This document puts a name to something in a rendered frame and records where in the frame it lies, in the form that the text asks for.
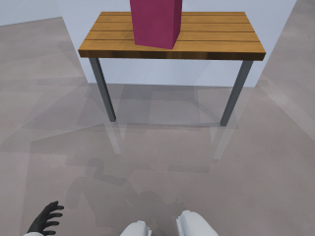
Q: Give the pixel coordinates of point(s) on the robot thigh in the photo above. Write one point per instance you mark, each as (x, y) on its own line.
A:
(137, 229)
(193, 224)

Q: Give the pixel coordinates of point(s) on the left robot hand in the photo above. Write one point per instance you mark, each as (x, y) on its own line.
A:
(41, 221)

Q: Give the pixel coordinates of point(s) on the table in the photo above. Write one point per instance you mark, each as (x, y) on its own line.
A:
(203, 36)

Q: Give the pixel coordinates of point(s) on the carton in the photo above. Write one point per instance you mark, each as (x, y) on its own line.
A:
(156, 23)

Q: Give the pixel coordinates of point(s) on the left robot thigh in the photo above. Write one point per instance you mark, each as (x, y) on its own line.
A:
(137, 229)

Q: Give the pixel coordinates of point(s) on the right robot thigh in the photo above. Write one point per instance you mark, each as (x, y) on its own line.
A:
(193, 224)

